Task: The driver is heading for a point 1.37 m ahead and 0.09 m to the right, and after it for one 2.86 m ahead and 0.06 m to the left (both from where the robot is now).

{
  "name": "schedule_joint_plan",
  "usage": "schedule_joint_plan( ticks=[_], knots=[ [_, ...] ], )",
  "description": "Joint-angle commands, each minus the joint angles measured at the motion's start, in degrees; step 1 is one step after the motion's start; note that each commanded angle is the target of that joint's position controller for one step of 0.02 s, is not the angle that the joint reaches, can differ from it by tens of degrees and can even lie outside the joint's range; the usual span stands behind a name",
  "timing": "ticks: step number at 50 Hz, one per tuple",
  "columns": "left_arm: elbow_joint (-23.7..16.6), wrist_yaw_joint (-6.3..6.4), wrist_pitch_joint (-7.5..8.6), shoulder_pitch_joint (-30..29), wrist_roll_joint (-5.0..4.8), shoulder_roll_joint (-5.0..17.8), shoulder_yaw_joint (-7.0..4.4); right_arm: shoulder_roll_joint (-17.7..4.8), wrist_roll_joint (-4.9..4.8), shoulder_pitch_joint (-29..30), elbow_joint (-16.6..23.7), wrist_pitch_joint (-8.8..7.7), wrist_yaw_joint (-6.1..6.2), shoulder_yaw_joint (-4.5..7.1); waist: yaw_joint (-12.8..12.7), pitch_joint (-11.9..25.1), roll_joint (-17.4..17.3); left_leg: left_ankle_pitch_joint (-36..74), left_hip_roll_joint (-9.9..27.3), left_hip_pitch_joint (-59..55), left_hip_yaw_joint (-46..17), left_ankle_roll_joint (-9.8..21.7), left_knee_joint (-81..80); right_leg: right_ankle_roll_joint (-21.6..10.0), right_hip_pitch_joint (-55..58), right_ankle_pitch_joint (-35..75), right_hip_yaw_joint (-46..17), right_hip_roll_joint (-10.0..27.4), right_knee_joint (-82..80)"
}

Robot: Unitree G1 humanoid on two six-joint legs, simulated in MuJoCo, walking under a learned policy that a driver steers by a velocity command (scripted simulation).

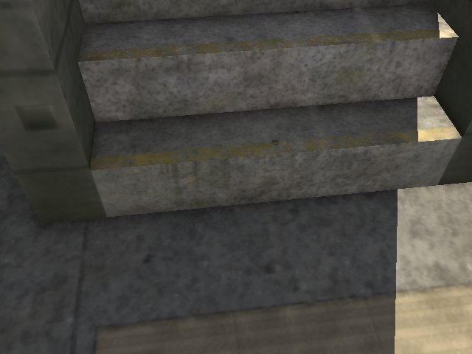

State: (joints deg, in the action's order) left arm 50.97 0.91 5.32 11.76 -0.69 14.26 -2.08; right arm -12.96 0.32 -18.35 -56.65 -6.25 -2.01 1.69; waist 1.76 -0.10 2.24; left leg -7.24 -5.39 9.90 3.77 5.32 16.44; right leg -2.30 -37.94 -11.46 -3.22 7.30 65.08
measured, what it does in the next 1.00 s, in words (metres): walks ahead: right foot, then left foot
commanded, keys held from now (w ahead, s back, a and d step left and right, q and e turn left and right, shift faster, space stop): w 1.00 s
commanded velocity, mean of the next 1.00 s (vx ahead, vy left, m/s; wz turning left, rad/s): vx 0.50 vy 0.00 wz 0.00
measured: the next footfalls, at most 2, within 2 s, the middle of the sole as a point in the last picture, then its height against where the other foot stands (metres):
right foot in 0.30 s outside the picture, level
left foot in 0.84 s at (213, 315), level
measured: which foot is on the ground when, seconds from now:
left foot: down 0.00-0.32, up 0.34-0.82, down 0.84-1.00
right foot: up 0.00-0.28, down 0.30-0.86, up 0.88-1.00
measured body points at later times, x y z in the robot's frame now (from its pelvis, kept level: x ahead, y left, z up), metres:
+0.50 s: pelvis +0.28 -0.08 +0.00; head +0.29 -0.10 +0.45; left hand +0.33 +0.18 -0.12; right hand +0.37 -0.35 -0.13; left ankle +0.29 +0.08 -0.66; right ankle +0.29 -0.16 -0.74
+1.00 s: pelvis +0.55 -0.02 -0.01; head +0.57 +0.00 +0.44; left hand +0.61 +0.26 -0.14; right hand +0.65 -0.29 -0.12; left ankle +0.60 +0.07 -0.74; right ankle +0.47 -0.16 -0.65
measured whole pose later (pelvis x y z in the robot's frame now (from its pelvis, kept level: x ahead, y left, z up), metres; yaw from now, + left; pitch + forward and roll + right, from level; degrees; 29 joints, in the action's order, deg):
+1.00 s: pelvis +0.55 -0.02 -0.01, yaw +1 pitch +2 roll +0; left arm 53.9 -0.3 6.2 14.1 -0.6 16.4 -2.3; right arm -15.0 0.8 -11.4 -51.3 -6.3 -1.1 2.2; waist 0.3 -1.3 2.2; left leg -7.9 -2.0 18.1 3.6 3.4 24.2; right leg -2.3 -25.8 -20.0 -1.4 3.3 67.7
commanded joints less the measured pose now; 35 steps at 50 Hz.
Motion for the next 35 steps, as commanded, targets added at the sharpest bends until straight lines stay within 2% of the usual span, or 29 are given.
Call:
schedule_joint_plan(
  ticks=[1, 5, 8, 10, 12, 13, 14, 15, 16, 17, 18, 19, 20, 21, 23, 25, 28, 31, 35],
  knots=[
    [-2.4, 0.38, -0.21, 1.9, 0.71, 2.6, -0.75, -7.6, -0.1, 2.3, 3.2, -1.01, 1.13, 1.21, -2.7, -3.1, -4.2, 4.2, 16.0, 6.1, -11.8, 9.8, -11.7, 1.5, -1.1, 9.3, -0.1, 2.4, -8.2],
    [-4.8, -0.34, 0.45, -7.4, 0.16, 1.6, -0.35, -9.2, -1.01, -2.3, 2.2, -0.25, 1.97, 1.47, 0.7, -3.1, -4.4, 5.0, 15.1, 1.1, -9.1, 7.2, -10.7, 2.0, 0.8, 17.6, 2.2, -0.3, -24.8],
    [-6.5, -1.3, 0.63, -12.4, -0.43, 1.9, -0.13, -9.7, -1.47, -5.5, 0.9, 0.37, 2.01, 1.65, 2.7, -4.2, -4.9, 3.4, 16.9, -4.2, -9.5, 6.9, -8.8, 2.0, 0.9, 16.1, 2.7, -1.4, -30.5],
    [-7.7, -2.09, 0.99, -14.3, -0.59, 2.5, -0.17, -9.7, -1.52, -6.5, 0.2, 0.97, 2.11, 1.82, 2.8, -4.7, -5.2, 3.5, 18.8, -8.4, -10.3, 6.4, -6.5, 0.9, 0.5, 12.4, 2.4, -1.9, -33.3],
    [-8.0, -2.66, 1.5, -12.9, -0.59, 3.8, -0.58, -10.4, -1.55, -5.9, 0.2, 1.58, 2.25, 2.16, 1.2, -3.8, -6.0, 6.7, 20.1, -10.9, -11.1, 5.5, -3.3, -0.8, 3.9, 7.7, 3.0, -2.9, -35.7],
    [-7.3, -2.74, 1.73, -9.6, -0.54, 4.9, -1.16, -10.8, -1.51, -4.7, 0.4, 1.9, 2.27, 2.25, -1.0, -2.0, -6.6, 13.8, 19.7, -10.9, -10.4, 4.7, 0.5, -1.8, 9.2, 6.2, 4.3, -4.3, -36.8],
    [-5.0, -2.56, 1.87, -2.0, -0.44, 7.0, -2.43, -10.0, -1.22, -3.8, 0.8, 2.21, 2.25, 1.92, -4.9, 2.3, -6.1, 23.0, 16.8, -9.7, -8.0, 3.4, 9.5, -3.2, 19.2, 5.8, 5.7, -6.3, -38.1],
    [-2.1, -2.1, 1.98, 9.8, -0.03, 11.3, -3.99, -7.8, -0.37, -3.2, 2.1, 2.17, 2.22, 0.91, -9.3, 10.8, -2.7, 20.0, 13.3, -0.9, -4.7, 1.3, 25.6, -6.6, 36.3, 7.2, -0.8, -0.4, -36.5],
    [-0.7, -2.01, 1.45, 17.0, 0.82, 17.8, -5.59, -0.9, -0.19, -9.2, 3.1, 0.85, 1.67, -1.17, -8.1, 18.9, 12.0, -3.4, 3.4, 23.6, -0.8, -3.3, 48.8, -15.7, 59.3, 1.1, -26.0, 13.8, -40.2],
    [-0.4, -2.23, 1.41, 17.8, 0.68, 12.9, -4.26, -3.7, -1.25, -9.1, 2.1, -0.74, 1.37, -0.71, -8.6, 22.4, 12.4, -24.1, 2.8, 31.7, -9.8, -2.7, 57.9, -17.6, 61.4, -3.9, -39.7, 16.3, -47.7],
    [-1.4, -2.22, 1.53, 12.2, 0.36, 9.4, -3.07, -9.0, -2.75, -3.6, 3.6, -1.53, 1.15, 0.72, -7.4, 13.4, 8.4, -20.6, 6.5, 36.4, -10.4, -1.4, 60.9, -14.1, 54.0, -4.0, -31.2, 14.4, -48.1],
    [-3.3, -2.21, 1.45, 5.9, 0.66, 7.5, -2.23, -9.7, -2.45, 0.6, 4.9, -1.56, 1.35, 0.84, -5.9, 8.5, 4.6, -14.7, 10.0, 35.2, -8.4, -1.4, 58.9, -12.3, 45.4, 0.5, -22.7, 12.0, -49.2],
    [-3.9, -2.46, 1.38, 1.9, 0.83, 5.7, -1.65, -8.9, -1.6, 2.5, 5.2, -1.14, 1.76, 1.08, -4.3, 4.7, 1.3, -10.6, 11.9, 32.6, -7.6, -1.8, 55.0, -11.3, 37.6, 5.1, -16.8, 9.3, -51.4],
    [-3.9, -2.67, 1.52, 0.3, 1.11, 4.6, -1.27, -8.0, -1.04, 1.9, 5.2, -0.29, 2.09, 1.35, -2.3, 2.9, 1.8, -8.0, 13.5, 28.8, -7.8, -2.1, 51.7, -10.2, 32.5, 7.9, -12.5, 7.0, -53.5],
    [-2.3, -2.92, 1.85, 1.9, 1.01, 4.3, -1.26, -5.2, -1.19, -0.6, 4.4, 1.2, 2.21, 1.2, -0.6, 2.2, 2.1, -5.6, 13.6, 25.2, -7.0, -2.7, 49.2, -10.3, 28.6, 12.9, -8.3, 5.3, -56.0],
    [-0.8, -2.55, 1.95, 4.0, 1.04, 6.1, -1.74, -5.2, -0.87, 1.3, 5.3, 1.72, 2.42, 1.43, -0.3, 0.6, 1.6, -1.9, 13.7, 27.9, -6.6, -3.5, 45.4, -10.7, 28.8, 18.2, -5.2, 4.9, -57.1],
    [0.3, -1.55, 1.39, 6.4, 0.9, 6.9, -1.93, -5.0, -0.56, 8.6, 7.9, 1.59, 2.34, 1.54, -1.7, -1.0, 0.8, 5.6, 13.7, 32.0, -6.5, -4.3, 35.6, -10.3, 31.2, 19.2, -3.1, 4.7, -58.3],
    [1.1, -0.9, 1.09, 8.3, 0.54, 7.8, -1.99, -4.2, -0.74, 14.9, 9.6, 1.27, 1.83, 1.23, -3.5, -2.4, 1.0, 12.3, 12.2, 29.9, -5.1, -4.4, 24.6, -9.1, 31.9, 15.6, -0.7, 3.6, -59.5],
    [3.2, -0.68, 0.59, 11.9, -0.31, 8.8, -2.4, -4.5, -1.32, 21.4, 11.5, 0.74, 0.96, 0.91, -5.7, -4.5, 1.2, 12.7, 10.9, 29.8, -4.5, -4.0, 16.9, -8.7, 37.5, 12.8, -0.4, 5.3, -58.8]
  ],
)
